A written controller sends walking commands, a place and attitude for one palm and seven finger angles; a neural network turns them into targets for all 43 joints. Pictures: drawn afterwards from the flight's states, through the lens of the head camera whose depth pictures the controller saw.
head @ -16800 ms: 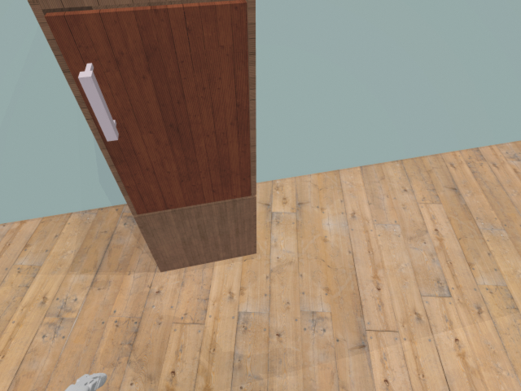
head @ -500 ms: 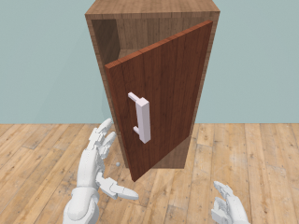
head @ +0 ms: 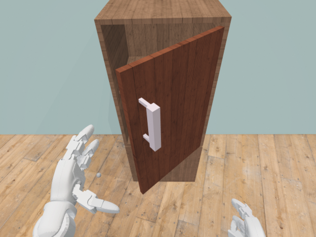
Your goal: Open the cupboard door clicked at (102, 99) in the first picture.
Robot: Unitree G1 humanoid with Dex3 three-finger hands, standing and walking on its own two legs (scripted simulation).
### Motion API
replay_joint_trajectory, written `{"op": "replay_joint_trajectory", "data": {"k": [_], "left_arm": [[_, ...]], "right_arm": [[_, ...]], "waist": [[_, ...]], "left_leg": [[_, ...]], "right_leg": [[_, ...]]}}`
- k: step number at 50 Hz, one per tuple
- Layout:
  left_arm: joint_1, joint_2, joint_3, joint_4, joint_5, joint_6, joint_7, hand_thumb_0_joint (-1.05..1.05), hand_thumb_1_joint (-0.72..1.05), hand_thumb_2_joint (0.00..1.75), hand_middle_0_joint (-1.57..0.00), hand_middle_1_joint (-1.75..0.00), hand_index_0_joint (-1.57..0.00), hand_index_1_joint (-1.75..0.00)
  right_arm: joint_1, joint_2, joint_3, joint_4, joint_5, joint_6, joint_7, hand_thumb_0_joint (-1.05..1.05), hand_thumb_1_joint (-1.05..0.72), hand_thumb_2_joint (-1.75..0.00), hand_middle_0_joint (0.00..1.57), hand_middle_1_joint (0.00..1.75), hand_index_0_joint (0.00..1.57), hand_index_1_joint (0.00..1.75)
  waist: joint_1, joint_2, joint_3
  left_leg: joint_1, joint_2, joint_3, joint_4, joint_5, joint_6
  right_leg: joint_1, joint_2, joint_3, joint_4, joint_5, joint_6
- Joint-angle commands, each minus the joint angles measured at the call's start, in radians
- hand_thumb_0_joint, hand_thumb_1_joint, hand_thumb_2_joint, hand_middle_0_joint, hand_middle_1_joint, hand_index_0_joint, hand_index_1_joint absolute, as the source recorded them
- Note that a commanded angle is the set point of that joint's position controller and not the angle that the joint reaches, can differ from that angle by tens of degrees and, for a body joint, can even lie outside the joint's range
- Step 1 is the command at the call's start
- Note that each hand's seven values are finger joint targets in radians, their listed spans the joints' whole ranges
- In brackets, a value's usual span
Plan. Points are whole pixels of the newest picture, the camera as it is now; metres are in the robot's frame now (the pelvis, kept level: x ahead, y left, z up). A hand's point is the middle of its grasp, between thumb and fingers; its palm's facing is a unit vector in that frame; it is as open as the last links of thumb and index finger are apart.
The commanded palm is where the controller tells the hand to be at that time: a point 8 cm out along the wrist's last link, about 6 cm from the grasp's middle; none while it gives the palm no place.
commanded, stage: draw the hand back to the body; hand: left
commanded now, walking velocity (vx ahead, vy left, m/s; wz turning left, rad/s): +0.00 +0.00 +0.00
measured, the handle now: (149, 125) +0.38 +0.06 +0.10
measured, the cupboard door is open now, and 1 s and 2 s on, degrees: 43 43 43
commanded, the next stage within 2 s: step back with the hand held close in 1.26 s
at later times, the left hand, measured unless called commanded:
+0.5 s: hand (50, 175) +0.20 +0.23 +0.15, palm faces +0.27 -0.92 -0.28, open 13.7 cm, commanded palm +0.15 +0.27 +0.16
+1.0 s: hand (11, 158) +0.21 +0.30 +0.18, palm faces +0.47 -0.80 -0.38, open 8.0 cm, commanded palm +0.16 +0.33 +0.19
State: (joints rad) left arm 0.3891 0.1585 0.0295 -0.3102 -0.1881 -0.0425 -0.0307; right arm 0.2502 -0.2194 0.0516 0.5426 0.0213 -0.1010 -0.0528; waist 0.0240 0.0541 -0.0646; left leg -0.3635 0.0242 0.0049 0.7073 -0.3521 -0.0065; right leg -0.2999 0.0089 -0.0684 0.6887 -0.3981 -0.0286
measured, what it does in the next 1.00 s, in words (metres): stands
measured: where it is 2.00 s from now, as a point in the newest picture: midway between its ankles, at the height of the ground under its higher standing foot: outside the picture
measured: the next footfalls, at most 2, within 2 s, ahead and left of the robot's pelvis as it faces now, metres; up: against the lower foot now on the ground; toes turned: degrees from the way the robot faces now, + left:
none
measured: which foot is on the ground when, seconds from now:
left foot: down 0.00-1.00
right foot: down 0.00-1.00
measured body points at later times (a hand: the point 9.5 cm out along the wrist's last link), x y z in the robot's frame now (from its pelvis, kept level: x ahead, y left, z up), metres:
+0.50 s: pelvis -0.01 +0.03 +0.02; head -0.02 +0.02 +0.47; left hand +0.18 +0.28 +0.16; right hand +0.18 -0.18 -0.06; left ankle +0.01 +0.12 -0.72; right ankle -0.02 -0.10 -0.72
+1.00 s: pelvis +0.01 +0.03 +0.03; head +0.00 +0.02 +0.48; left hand +0.18 +0.34 +0.20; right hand +0.20 -0.19 -0.06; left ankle +0.01 +0.12 -0.72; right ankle -0.02 -0.10 -0.72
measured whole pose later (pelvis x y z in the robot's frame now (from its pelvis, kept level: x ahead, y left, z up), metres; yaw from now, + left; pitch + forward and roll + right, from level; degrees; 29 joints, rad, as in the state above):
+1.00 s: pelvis +0.01 +0.03 +0.03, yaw -2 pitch -4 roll -1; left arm 0.45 0.34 0.35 -0.37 -0.06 -0.09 0.13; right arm 0.18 -0.22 0.02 0.65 -0.01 -0.09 -0.07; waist 0.07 0.05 0.03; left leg -0.11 0.00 0.05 0.41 -0.24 0.03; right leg -0.03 -0.01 -0.03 0.34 -0.24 0.01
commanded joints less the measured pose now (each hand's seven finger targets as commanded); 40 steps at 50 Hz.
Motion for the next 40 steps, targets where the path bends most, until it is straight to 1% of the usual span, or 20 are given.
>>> {"op": "replay_joint_trajectory", "data": {"k": [1, 4, 6, 9, 10, 11, 12, 13, 16, 18, 22, 23, 24, 25, 29, 30, 33, 34, 39, 40], "left_arm": [[-0.131, 0.077, 0.035, -0.289, -0.025, -0.062, -0.043, 0.0, -0.5, 0.3, -0.15, -0.3, -0.15, -0.3], [-0.102, 0.104, 0.07, -0.295, -0.037, -0.05, -0.063, 0.0, -0.5, 0.3, -0.15, -0.3, -0.15, -0.3], [-0.09, 0.113, 0.088, -0.288, -0.045, -0.037, -0.068, 0.0, -0.43, 0.33, -0.15, -0.3, -0.15, -0.3], [-0.088, 0.137, 0.13, -0.294, -0.054, -0.011, -0.072, 0.0, -0.32, 0.37, -0.16, -0.3, -0.16, -0.3], [-0.112, 0.276, 0.143, -0.355, 0.072, -0.058, 0.019, 0.0, -0.29, 0.39, -0.16, -0.3, -0.16, -0.3], [-0.088, 0.217, 0.127, -0.345, 0.081, -0.072, 0.058, 0.0, -0.26, 0.4, -0.16, -0.3, -0.16, -0.3], [-0.027, 0.193, 0.118, -0.297, 0.086, -0.069, 0.074, 0.0, -0.22, 0.42, -0.16, -0.3, -0.16, -0.3], [-0.03, 0.186, 0.112, -0.302, 0.098, -0.072, 0.084, 0.0, -0.18, 0.43, -0.16, -0.3, -0.16, -0.3], [-0.085, 0.201, 0.114, -0.321, 0.127, -0.095, 0.115, 0.0, -0.08, 0.48, -0.16, -0.3, -0.16, -0.3], [-0.078, 0.212, 0.129, -0.313, 0.138, -0.104, 0.132, 0.0, -0.01, 0.51, -0.17, -0.3, -0.17, -0.3], [-0.053, 0.237, 0.174, -0.311, 0.147, -0.119, 0.151, 0.0, 0.13, 0.57, -0.17, -0.3, -0.17, -0.3], [-0.044, 0.242, 0.186, -0.306, 0.148, -0.12, 0.154, 0.0, 0.17, 0.58, -0.17, -0.3, -0.17, -0.3], [-0.035, 0.25, 0.201, -0.304, 0.148, -0.121, 0.156, 0.0, 0.2, 0.6, -0.18, -0.3, -0.18, -0.3], [-0.028, 0.269, 0.224, -0.293, 0.15, -0.122, 0.159, 0.0, 0.23, 0.62, -0.18, -0.3, -0.18, -0.3], [-0.022, 0.27, 0.252, -0.308, 0.147, -0.126, 0.16, 0.0, 0.37, 0.68, -0.18, -0.3, -0.18, -0.3], [-0.024, 0.294, 0.277, -0.306, 0.151, -0.128, 0.162, 0.0, 0.41, 0.69, -0.18, -0.3, -0.18, -0.3], [0.001, 0.299, 0.306, -0.31, 0.147, -0.129, 0.164, 0.0, 0.51, 0.74, -0.19, -0.3, -0.19, -0.3], [0.008, 0.31, 0.323, -0.307, 0.144, -0.128, 0.165, 0.0, 0.55, 0.75, -0.19, -0.3, -0.19, -0.3], [-0.009, 0.341, 0.384, -0.294, 0.136, -0.126, 0.165, 0.0, 0.73, 0.82, -0.19, -0.3, -0.19, -0.3], [-0.004, 0.354, 0.404, -0.27, 0.135, -0.122, 0.166, 0.0, 0.76, 0.84, -0.19, -0.3, -0.19, -0.3]], "right_arm": [[-0.154, -0.088, -0.031, -0.188, 0.008, -0.095, -0.015, 0.0, -0.9, -0.9, 0.2, 0.3, 0.2, 0.3], [-0.147, -0.094, -0.032, -0.183, 0.011, -0.11, -0.019, 0.0, -0.9, -0.9, 0.2, 0.3, 0.2, 0.3], [-0.151, -0.095, -0.029, -0.18, 0.011, -0.116, -0.021, 0.0, -0.9, -0.9, 0.2, 0.3, 0.2, 0.3], [-0.158, -0.096, -0.027, -0.178, 0.014, -0.119, -0.026, 0.0, -0.9, -0.9, 0.2, 0.3, 0.2, 0.3], [-0.159, -0.089, -0.031, -0.16, -0.005, -0.115, -0.044, 0.0, -0.9, -0.9, 0.2, 0.3, 0.2, 0.3], [-0.173, -0.077, -0.024, -0.155, -0.017, -0.114, -0.049, 0.0, -0.9, -0.9, 0.2, 0.3, 0.2, 0.3], [-0.164, -0.076, -0.022, -0.149, -0.019, -0.11, -0.051, 0.0, -0.9, -0.9, 0.2, 0.3, 0.2, 0.3], [-0.171, -0.079, -0.021, -0.145, -0.019, -0.101, -0.049, 0.0, -0.9, -0.9, 0.2, 0.3, 0.2, 0.3], [-0.178, -0.083, -0.023, -0.127, -0.025, -0.096, -0.048, 0.0, -0.9, -0.9, 0.2, 0.3, 0.2, 0.3], [-0.179, -0.084, -0.024, -0.119, -0.028, -0.095, -0.048, 0.0, -0.9, -0.9, 0.2, 0.3, 0.2, 0.3], [-0.187, -0.09, -0.029, -0.106, -0.034, -0.091, -0.048, 0.0, -0.9, -0.9, 0.2, 0.3, 0.2, 0.3], [-0.188, -0.089, -0.03, -0.101, -0.034, -0.09, -0.048, 0.0, -0.9, -0.9, 0.2, 0.3, 0.2, 0.3], [-0.189, -0.091, -0.032, -0.096, -0.036, -0.087, -0.047, 0.0, -0.9, -0.9, 0.2, 0.3, 0.2, 0.3], [-0.193, -0.095, -0.034, -0.09, -0.036, -0.084, -0.046, 0.0, -0.9, -0.9, 0.2, 0.3, 0.2, 0.3], [-0.193, -0.096, -0.038, -0.081, -0.035, -0.073, -0.038, 0.0, -0.9, -0.9, 0.2, 0.3, 0.2, 0.3], [-0.196, -0.101, -0.042, -0.076, -0.034, -0.074, -0.038, 0.0, -0.9, -0.9, 0.2, 0.3, 0.2, 0.3], [-0.186, -0.102, -0.049, -0.072, -0.034, -0.068, -0.034, 0.0, -0.9, -0.9, 0.2, 0.3, 0.2, 0.3], [-0.185, -0.104, -0.051, -0.071, -0.034, -0.067, -0.032, 0.0, -0.9, -0.9, 0.2, 0.3, 0.2, 0.3], [-0.184, -0.108, -0.06, -0.064, -0.03, -0.056, -0.03, 0.0, -0.9, -0.9, 0.2, 0.3, 0.2, 0.3], [-0.188, -0.111, -0.061, -0.059, -0.03, -0.056, -0.031, 0.0, -0.9, -0.9, 0.2, 0.3, 0.2, 0.3]], "waist": [[0.004, -0.033, -0.069], [0.011, -0.041, -0.071], [0.015, -0.065, -0.054], [0.026, -0.035, -0.044], [0.026, -0.05, 0.011], [0.017, -0.052, 0.034], [0.016, -0.095, 0.051], [0.017, -0.075, 0.057], [0.009, 0.005, 0.051], [0.013, 0.02, 0.048], [0.026, -0.003, 0.015], [0.027, -0.025, 0.019], [0.03, -0.018, 0.004], [0.035, -0.004, 0.022], [0.035, 0.027, 0.023], [0.039, 0.02, 0.029], [0.04, 0.024, 0.011], [0.042, 0.004, 0.007], [0.042, 0.011, 0.021], [0.046, 0.005, 0.042]], "left_leg": [[0.095, -0.041, -0.01, -0.091, 0.172, 0.035], [0.103, -0.039, -0.016, -0.103, 0.182, 0.033], [0.097, -0.038, -0.021, -0.117, 0.167, 0.032], [0.104, -0.038, -0.021, -0.134, 0.152, 0.028], [0.131, -0.03, -0.003, -0.17, 0.128, 0.031], [0.149, -0.033, -0.001, -0.181, 0.119, 0.032], [0.151, -0.028, -0.003, -0.184, 0.123, 0.034], [0.167, -0.025, -0.002, -0.198, 0.127, 0.034], [0.214, -0.018, -0.005, -0.252, 0.108, 0.028], [0.231, -0.014, -0.013, -0.286, 0.105, 0.026], [0.257, -0.005, -0.02, -0.336, 0.14, 0.023], [0.26, -0.004, -0.019, -0.342, 0.16, 0.023], [0.271, -0.003, -0.016, -0.348, 0.175, 0.023], [0.267, -0.002, -0.016, -0.354, 0.177, 0.02], [0.275, 0.003, -0.02, -0.374, 0.24, 0.012], [0.276, 0.005, -0.019, -0.375, 0.241, 0.012], [0.289, 0.008, -0.019, -0.373, 0.306, 0.008], [0.288, 0.008, -0.017, -0.371, 0.321, 0.007], [0.291, 0.009, -0.01, -0.37, 0.35, 0.005], [0.286, 0.01, -0.006, -0.368, 0.347, 0.006]], "right_leg": [[-0.029, 0.002, 0.046, -0.16, 0.258, 0.026], [-0.023, 0.008, 0.031, -0.155, 0.263, 0.022], [-0.02, 0.008, 0.024, -0.163, 0.238, 0.022], [-0.02, 0.012, 0.014, -0.171, 0.208, 0.019], [-0.021, -0.009, 0.058, -0.274, 0.161, 0.015], [-0.016, -0.015, 0.061, -0.302, 0.131, 0.015], [-0.018, -0.015, 0.053, -0.304, 0.131, 0.017], [-0.008, -0.012, 0.052, -0.312, 0.129, 0.017], [0.027, -0.009, 0.047, -0.338, 0.106, 0.015], [0.053, -0.005, 0.041, -0.344, 0.11, 0.012], [0.127, 0.0, 0.034, -0.352, 0.147, 0.009], [0.136, 0.002, 0.031, -0.354, 0.167, 0.01], [0.15, 0.003, 0.033, -0.358, 0.18, 0.009], [0.157, 0.004, 0.034, -0.366, 0.181, 0.008], [0.189, 0.006, 0.03, -0.362, 0.237, 0.006], [0.193, 0.009, 0.033, -0.371, 0.236, 0.006], [0.21, 0.009, 0.03, -0.363, 0.282, 0.005], [0.217, 0.01, 0.029, -0.363, 0.294, 0.006], [0.216, 0.011, 0.033, -0.371, 0.318, 0.008], [0.209, 0.013, 0.032, -0.38, 0.318, 0.007]]}}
